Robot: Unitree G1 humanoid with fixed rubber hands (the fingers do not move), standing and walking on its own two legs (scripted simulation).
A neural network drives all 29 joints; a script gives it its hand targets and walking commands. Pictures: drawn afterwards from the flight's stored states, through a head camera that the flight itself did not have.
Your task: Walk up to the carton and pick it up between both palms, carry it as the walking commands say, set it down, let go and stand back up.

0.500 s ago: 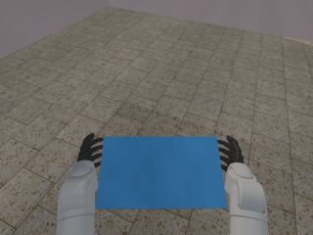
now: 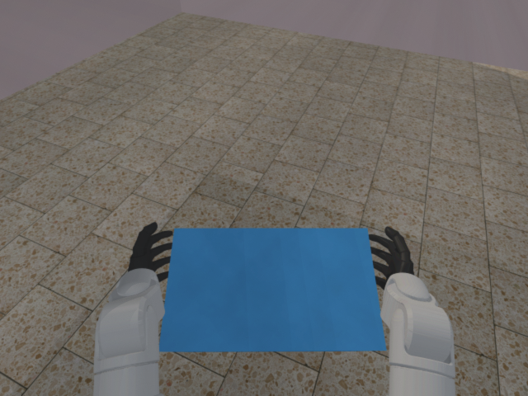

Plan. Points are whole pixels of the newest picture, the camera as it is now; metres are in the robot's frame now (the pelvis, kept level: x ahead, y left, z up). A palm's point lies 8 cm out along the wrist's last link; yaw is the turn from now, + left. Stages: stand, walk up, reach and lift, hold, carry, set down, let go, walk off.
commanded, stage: carry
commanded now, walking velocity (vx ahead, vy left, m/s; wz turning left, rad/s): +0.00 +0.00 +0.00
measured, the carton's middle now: (270, 295) +0.28 +0.00 -0.02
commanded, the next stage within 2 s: none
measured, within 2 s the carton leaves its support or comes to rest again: neither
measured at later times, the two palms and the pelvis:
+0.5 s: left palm (146, 276) +0.26 +0.18 +0.07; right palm (402, 281) +0.26 -0.19 +0.07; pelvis +0.00 +0.00 +0.00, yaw +0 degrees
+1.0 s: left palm (146, 277) +0.26 +0.18 +0.08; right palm (405, 282) +0.26 -0.19 +0.08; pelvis +0.00 -0.01 +0.00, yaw +0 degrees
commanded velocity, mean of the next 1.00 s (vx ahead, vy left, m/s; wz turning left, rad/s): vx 0.00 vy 0.00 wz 0.00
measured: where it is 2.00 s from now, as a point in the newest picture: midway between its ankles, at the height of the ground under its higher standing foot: outside the picture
